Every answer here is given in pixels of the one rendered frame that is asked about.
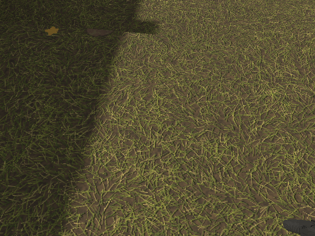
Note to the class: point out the robot right hand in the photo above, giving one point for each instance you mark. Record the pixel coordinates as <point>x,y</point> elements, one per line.
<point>300,226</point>

